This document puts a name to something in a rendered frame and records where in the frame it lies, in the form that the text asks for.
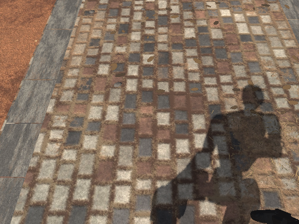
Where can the right robot hand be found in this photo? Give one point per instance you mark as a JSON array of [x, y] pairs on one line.
[[276, 216]]

